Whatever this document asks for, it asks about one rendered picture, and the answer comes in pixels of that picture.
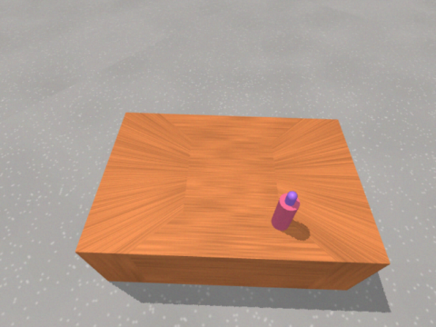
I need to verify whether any bottle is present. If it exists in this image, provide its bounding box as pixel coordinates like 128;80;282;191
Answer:
271;191;300;231

